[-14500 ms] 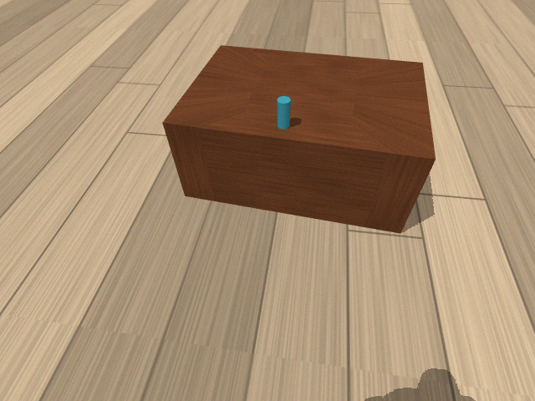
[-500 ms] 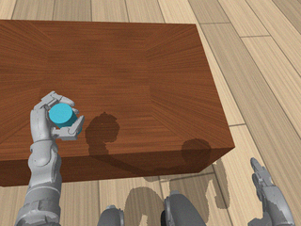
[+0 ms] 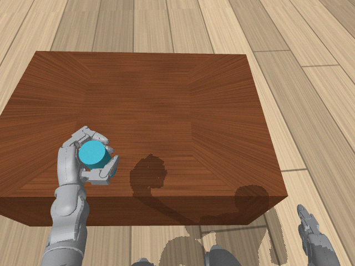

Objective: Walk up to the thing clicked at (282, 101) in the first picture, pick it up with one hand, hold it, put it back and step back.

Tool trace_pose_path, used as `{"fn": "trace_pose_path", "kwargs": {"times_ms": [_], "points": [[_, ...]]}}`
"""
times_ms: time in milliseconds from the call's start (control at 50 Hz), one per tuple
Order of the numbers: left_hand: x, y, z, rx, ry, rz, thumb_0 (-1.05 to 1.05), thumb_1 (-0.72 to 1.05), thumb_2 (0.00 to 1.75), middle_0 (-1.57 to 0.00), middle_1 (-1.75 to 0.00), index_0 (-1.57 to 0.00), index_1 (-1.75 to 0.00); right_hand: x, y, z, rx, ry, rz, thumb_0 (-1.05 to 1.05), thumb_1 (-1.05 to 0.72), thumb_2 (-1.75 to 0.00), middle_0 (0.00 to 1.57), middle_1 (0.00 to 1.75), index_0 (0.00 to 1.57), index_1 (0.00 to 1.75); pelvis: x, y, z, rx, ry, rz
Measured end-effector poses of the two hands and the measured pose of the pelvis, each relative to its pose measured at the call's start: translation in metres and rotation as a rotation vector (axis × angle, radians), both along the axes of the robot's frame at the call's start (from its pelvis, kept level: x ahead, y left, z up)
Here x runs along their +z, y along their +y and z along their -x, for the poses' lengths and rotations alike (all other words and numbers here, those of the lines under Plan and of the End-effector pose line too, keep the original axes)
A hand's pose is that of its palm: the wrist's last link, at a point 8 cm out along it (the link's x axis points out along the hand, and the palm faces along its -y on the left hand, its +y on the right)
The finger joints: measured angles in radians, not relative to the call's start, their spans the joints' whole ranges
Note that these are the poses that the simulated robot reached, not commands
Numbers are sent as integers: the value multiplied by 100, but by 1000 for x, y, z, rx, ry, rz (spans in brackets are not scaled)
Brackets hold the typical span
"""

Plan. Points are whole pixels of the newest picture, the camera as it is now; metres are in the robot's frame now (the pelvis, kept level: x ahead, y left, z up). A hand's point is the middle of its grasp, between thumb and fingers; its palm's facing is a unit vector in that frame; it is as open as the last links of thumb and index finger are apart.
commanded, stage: lift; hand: left
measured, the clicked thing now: (99, 161) +0.36 +0.18 +0.01
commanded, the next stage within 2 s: hold in 0.32 s
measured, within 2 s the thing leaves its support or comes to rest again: neither
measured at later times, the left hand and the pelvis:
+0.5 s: hand (97, 157) +0.35 +0.17 +0.06, palm faces +0.13 -0.99 -0.01, open 7.4 cm; pelvis +0.01 +0.00 +0.02, yaw +0 degrees
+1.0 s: hand (96, 161) +0.33 +0.16 +0.08, palm faces +0.14 -0.99 -0.02, open 7.4 cm; pelvis +0.01 +0.00 +0.02, yaw +0 degrees
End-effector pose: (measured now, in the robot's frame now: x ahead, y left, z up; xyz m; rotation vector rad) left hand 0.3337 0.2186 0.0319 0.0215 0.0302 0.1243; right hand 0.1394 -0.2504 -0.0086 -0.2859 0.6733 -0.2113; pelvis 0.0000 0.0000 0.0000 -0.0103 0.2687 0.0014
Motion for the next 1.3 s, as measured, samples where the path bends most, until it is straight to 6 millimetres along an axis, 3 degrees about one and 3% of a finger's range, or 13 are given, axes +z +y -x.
{"fn": "trace_pose_path", "kwargs": {"times_ms": [520,880,1140,1300], "points": [[29,-1,14,3,1,12,-4,-18,120,-78,-119,-90,-126,4,1,-11,-11,3,-30,-1,55,-5,6,5,5,5,16,0,-7,-2,-50,-6],[44,-6,29,13,0,11,-4,-18,120,-79,-119,-91,-126,4,0,-7,-23,-2,-52,-1,54,-5,6,5,5,5,23,-4,-7,-2,-83,-9],[51,-6,32,21,3,10,-4,-18,120,-79,-119,-91,-125,2,2,-12,-26,-5,-66,-1,54,-5,5,5,5,5,26,-3,-9,-1,-99,-9],[43,-7,33,18,29,17,-4,-18,120,-79,-119,-91,-125,0,0,-6,-29,9,-68,-1,54,-5,5,5,5,5,27,-4,-7,-3,-102,-10]]}}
